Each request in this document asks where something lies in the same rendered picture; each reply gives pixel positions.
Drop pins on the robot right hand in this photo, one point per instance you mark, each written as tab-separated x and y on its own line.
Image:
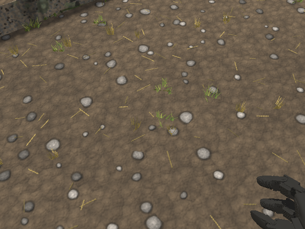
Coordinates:
293	211

